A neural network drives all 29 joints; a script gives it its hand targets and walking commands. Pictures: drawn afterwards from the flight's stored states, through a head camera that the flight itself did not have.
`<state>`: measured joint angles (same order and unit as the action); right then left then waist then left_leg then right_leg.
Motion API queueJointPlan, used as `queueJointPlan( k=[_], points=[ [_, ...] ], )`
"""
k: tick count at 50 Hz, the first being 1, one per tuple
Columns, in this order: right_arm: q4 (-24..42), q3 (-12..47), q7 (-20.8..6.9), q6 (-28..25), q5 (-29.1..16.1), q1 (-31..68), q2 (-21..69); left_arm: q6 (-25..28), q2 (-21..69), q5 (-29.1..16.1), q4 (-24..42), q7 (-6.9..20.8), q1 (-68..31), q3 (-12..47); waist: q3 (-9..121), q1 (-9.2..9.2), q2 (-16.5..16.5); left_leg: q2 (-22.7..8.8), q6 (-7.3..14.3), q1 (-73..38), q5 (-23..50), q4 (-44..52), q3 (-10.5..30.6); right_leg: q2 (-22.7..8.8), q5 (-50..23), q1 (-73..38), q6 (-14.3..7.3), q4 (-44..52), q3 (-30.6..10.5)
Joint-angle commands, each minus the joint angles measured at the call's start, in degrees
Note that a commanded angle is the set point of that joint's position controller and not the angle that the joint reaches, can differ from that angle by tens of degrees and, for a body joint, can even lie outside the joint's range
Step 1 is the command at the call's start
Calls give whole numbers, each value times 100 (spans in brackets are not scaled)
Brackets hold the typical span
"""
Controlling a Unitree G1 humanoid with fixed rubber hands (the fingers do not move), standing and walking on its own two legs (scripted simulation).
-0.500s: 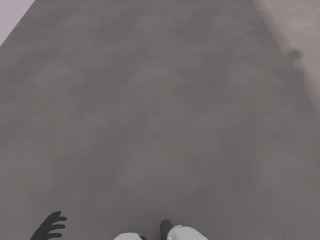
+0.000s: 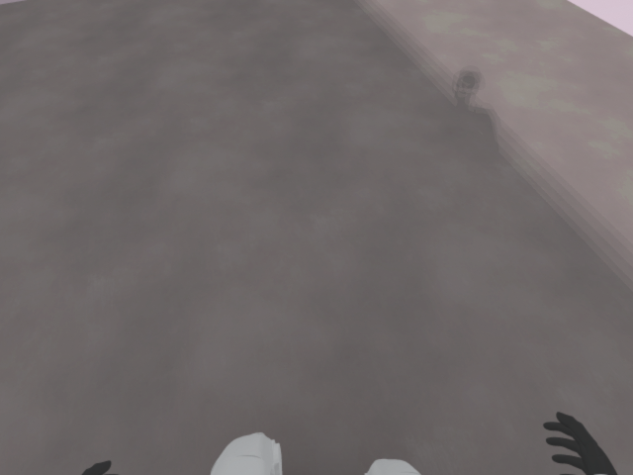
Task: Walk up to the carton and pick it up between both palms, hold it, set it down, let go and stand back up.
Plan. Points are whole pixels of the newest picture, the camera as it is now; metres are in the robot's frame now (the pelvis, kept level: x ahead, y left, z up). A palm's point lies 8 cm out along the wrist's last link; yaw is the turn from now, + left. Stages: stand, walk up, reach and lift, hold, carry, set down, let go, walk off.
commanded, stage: walk up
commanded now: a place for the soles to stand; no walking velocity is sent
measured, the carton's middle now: out of the picture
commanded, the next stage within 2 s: none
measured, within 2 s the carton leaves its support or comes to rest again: neither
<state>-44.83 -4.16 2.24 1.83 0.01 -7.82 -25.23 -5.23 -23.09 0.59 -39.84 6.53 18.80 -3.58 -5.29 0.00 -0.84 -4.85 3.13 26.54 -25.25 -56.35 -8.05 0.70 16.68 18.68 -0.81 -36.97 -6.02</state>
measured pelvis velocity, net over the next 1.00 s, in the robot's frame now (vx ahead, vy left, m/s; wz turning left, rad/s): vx -0.07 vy -0.04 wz -0.64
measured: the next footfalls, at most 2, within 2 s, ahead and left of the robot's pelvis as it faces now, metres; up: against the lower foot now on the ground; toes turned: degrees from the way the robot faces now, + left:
left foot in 0.20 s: +0.05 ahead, +0.06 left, +0.00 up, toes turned -3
right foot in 0.66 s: -0.03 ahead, -0.19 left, +0.00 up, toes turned -22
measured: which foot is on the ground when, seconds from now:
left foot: up 0.00-0.18, down 0.20-0.66, up 0.68-0.88, down 0.90-1.00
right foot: down 0.00-0.22, up 0.24-0.64, down 0.66-0.92, up 0.94-1.00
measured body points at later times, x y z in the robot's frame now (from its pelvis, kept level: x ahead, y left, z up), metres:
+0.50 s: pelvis -0.03 +0.00 +0.01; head +0.00 +0.01 +0.46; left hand +0.18 +0.25 -0.09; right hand -0.01 -0.36 -0.06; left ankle +0.01 +0.07 -0.73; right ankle -0.08 -0.18 -0.67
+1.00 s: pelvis -0.07 -0.04 +0.01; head -0.03 -0.05 +0.46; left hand +0.23 +0.12 -0.09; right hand -0.26 -0.33 -0.08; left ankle -0.01 +0.03 -0.73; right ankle -0.10 -0.16 -0.70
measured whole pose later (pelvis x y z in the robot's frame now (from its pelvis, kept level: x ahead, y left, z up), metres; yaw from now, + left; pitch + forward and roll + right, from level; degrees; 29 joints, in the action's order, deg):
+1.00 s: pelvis -0.07 -0.04 +0.01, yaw -37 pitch +2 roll -2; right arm -47.5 -4.5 2.5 -1.6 0.0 -22.5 -25.8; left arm -5.0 -23.3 1.0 -35.6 7.4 11.1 -3.9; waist -2.1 -0.1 0.4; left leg -3.4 2.7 17.5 -15.8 -31.2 -10.0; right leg 5.8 14.1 27.5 -0.4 -42.6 -5.4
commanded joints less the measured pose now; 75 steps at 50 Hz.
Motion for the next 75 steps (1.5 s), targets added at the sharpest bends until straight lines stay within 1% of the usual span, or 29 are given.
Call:
queueJointPlan(
  k=[1,4,8,9,10,11,12,15,19,26,29,31,33,34,37,43,44,45,46,47,50,56,62,63,64,65,66,69,75],
  points=[
    [23,-316,-30,-164,-9,-583,-831,118,-1324,390,1039,-71,-915,-466,342,-23,1323,489,-301,17,7,-72,458,-315,-255,394,-1108,1909,-1824],
    [93,-230,117,-251,-30,-560,-619,191,-1139,334,970,-104,-171,-331,1184,317,1261,736,-314,207,-260,1297,622,-680,-2472,-1599,-1324,1550,-2536],
    [-30,-283,247,-379,7,-1111,-515,185,-969,245,1158,-86,-577,-177,1402,49,1270,780,-238,-1357,917,3035,623,-293,-3016,-654,-983,1181,-2147],
    [-156,-347,252,-432,85,-1569,-757,191,-807,228,1311,-69,-839,-117,1430,-295,763,337,-350,-2629,1626,3622,1025,-70,-2106,576,-724,856,-1829],
    [-138,-480,255,-424,144,-1551,-1327,195,-411,238,1277,-63,-799,-53,1424,-332,-786,-1067,-289,-3375,1223,4357,2349,703,121,1688,-344,-62,-759],
    [91,-605,267,-391,184,-1110,-1830,100,-613,404,1013,-121,-410,-157,1164,-160,-945,-2352,-27,-2930,1479,4329,2927,675,989,2170,10,-966,-570],
    [274,-593,255,-375,167,-451,-1767,47,-1067,448,762,-131,-169,-233,1067,40,-519,-2512,283,-2417,1117,4487,2745,213,885,1938,103,-1340,-460],
    [304,-482,261,-451,179,-421,-1171,80,-967,369,701,53,-446,-278,702,114,-329,-1418,-161,-1990,1822,4105,1307,-7,-7,1694,13,-1948,-344],
    [369,-486,205,-399,146,-689,-1136,72,-921,253,727,104,-304,-267,749,-31,-494,-1093,-298,-2420,2530,3742,679,-80,-91,1835,83,-1862,-55],
    [541,-662,73,-398,200,-471,-1552,106,-978,348,929,143,-573,-297,885,-26,-464,-1745,726,-2029,2282,3199,264,-627,35,1146,85,-856,526],
    [642,-670,10,-367,254,-106,-1570,149,-1144,347,757,167,-105,-402,1164,253,-380,-1678,582,-1303,1289,2827,-3,-546,289,45,-131,10,606],
    [683,-522,-16,-315,285,9,-1181,180,-1477,381,433,83,630,-550,982,553,364,-935,235,136,-126,1474,-410,-334,270,-1024,-545,669,-141],
    [707,-323,-34,-236,186,-60,-828,123,-1893,402,721,23,38,-597,-165,460,2062,283,-275,1520,-1376,59,-231,-995,2315,80,-1205,2498,-2807],
    [759,-389,-51,-248,147,-33,-1064,94,-2061,372,902,9,-472,-691,-533,274,1980,398,-306,1094,-1198,-212,519,-1027,2830,1062,-1425,3118,-3426],
    [391,-451,-75,-340,97,-641,-1160,112,-1637,341,1155,35,-1256,-613,-135,-32,1391,380,-397,161,-87,87,495,-537,1526,1071,-1106,2543,-2333],
    [79,-469,185,-494,121,-1511,-999,216,-1185,295,1318,71,-1122,-244,980,-275,1264,676,-275,-2321,841,3560,497,-87,-53,952,-440,1973,-1846],
    [19,-584,219,-526,227,-1798,-1269,229,-917,256,1409,89,-1212,-174,1208,-482,571,192,-259,-3575,1215,4251,891,333,52,1843,116,1419,-1143],
    [38,-716,231,-514,275,-1769,-1687,239,-565,286,1286,91,-1001,-154,1424,-437,-684,-1375,-39,-3804,690,4408,2264,707,207,2227,101,-176,-155],
    [340,-748,240,-522,268,-1166,-1964,175,-954,425,1102,19,-677,-293,1230,-190,-610,-2594,507,-3087,26,4540,2868,161,561,2514,271,-1147,-32],
    [502,-689,221,-550,256,-582,-1788,141,-1280,478,951,25,-542,-354,889,77,-215,-2645,617,-2474,-134,4578,2513,-245,363,2372,290,-1532,-63],
    [372,-579,189,-640,225,-687,-1370,186,-1007,341,851,196,-767,-308,697,95,-278,-1541,39,-2105,1080,4130,979,-396,-204,1705,160,-1671,-20],
    [346,-697,41,-567,235,-1360,-1592,205,-976,249,1066,219,-1084,-227,1011,-293,-325,-1600,507,-3113,2977,3199,46,-569,204,1709,163,-756,526],
    [495,-620,-87,-505,211,-1133,-1480,306,-1287,289,727,105,-214,-487,1448,208,4,-1224,335,-1686,2305,1406,-679,-118,188,-500,-291,700,665],
    [546,-560,-95,-473,256,-920,-1317,308,-1436,336,556,42,343,-539,1285,515,344,-973,189,-593,1480,573,-661,-31,478,-1156,-593,943,68],
    [652,-390,-111,-450,180,-691,-948,290,-1767,359,478,5,501,-644,824,620,1721,-348,-48,825,-826,-117,-679,-697,749,-1315,-1036,1376,-1471],
    [871,-327,-116,-479,89,-577,-918,269,-1999,314,782,0,-138,-655,120,376,2150,389,-259,1856,-1836,-388,-142,-1032,1085,-904,-1453,2106,-3287],
    [844,-389,-76,-541,37,-491,-1293,226,-2051,228,853,-1,-253,-719,123,423,1843,284,-316,1596,-1690,-446,598,-1099,1296,-775,-1671,2296,-3610],
    [623,-430,-83,-631,-52,-732,-1252,226,-1583,221,1056,-29,-702,-546,317,132,1477,147,-422,622,-498,415,545,-684,301,-260,-1327,1989,-2418],
    [379,-440,130,-706,7,-1268,-1002,263,-1355,228,1262,40,-955,-393,751,-198,1330,501,-317,-1324,437,2712,523,-220,-206,258,-888,1647,-2224]
  ],
)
